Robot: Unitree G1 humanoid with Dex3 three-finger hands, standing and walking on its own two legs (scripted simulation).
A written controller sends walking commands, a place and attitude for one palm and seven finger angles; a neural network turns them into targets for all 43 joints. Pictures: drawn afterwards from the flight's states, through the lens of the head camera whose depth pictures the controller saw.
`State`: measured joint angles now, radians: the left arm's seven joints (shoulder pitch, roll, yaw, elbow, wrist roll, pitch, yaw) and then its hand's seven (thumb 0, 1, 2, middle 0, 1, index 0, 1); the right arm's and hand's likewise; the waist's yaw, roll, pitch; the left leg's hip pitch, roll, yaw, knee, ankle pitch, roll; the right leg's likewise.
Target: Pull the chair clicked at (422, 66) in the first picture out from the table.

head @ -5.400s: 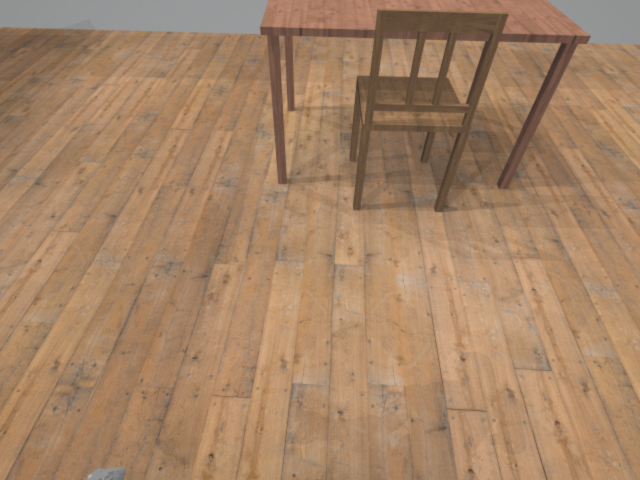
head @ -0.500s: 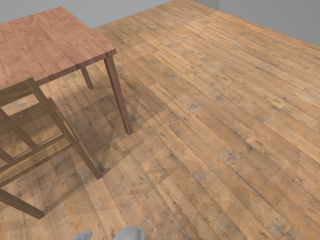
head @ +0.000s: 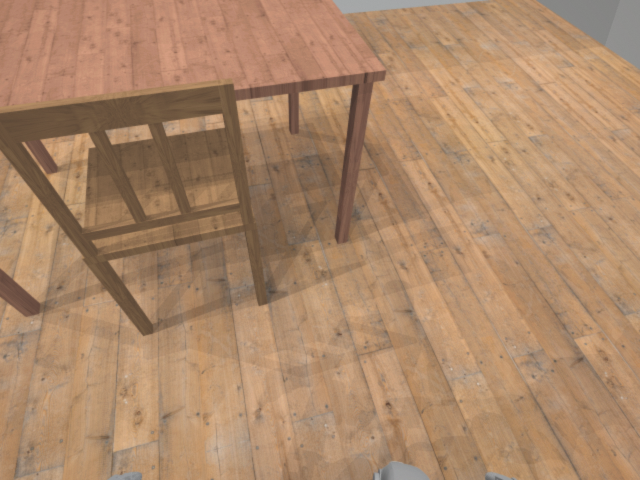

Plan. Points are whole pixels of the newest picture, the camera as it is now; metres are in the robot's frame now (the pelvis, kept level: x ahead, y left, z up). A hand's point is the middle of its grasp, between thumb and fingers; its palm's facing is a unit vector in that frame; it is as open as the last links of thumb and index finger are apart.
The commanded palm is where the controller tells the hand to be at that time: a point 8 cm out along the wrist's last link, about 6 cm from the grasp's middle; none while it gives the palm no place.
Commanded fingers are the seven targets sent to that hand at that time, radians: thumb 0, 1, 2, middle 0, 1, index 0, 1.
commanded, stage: turn to face it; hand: left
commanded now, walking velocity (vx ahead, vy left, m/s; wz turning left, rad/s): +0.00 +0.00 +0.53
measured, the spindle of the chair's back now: (120, 179) +0.64 +0.45 -0.11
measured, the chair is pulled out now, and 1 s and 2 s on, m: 0.00 0.00 0.00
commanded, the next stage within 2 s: take the last steps up to it in 0.40 s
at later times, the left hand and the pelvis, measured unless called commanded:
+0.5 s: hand out of the picture -0.01 +0.18 -0.16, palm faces +0.28 -0.93 -0.25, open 7.4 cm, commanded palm none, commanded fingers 0.00 0.90 0.90 -0.20 -0.30 -0.20 -0.30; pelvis -0.02 -0.03 +0.00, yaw +15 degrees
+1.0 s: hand out of the picture +0.02 +0.18 -0.17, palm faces +0.31 -0.93 -0.22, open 7.4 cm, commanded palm none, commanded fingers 0.00 0.90 0.90 -0.20 -0.30 -0.20 -0.30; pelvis +0.03 -0.01 -0.01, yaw +18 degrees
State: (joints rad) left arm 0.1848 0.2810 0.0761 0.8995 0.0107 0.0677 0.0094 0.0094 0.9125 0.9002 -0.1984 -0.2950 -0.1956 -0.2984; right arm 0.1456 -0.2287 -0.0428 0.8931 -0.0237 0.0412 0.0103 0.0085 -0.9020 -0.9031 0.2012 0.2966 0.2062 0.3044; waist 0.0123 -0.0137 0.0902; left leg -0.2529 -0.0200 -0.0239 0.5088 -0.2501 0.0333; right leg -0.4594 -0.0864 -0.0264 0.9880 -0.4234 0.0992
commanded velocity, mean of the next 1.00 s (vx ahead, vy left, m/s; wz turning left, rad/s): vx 0.16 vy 0.00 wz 0.20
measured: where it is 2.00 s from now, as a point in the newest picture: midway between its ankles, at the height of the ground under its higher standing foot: (278, 453)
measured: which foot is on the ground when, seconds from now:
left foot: down 0.00-0.16, up 0.18-0.54, down 0.56-1.00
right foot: up 0.00-0.14, down 0.16-0.56, up 0.58-0.96, down 0.98-1.00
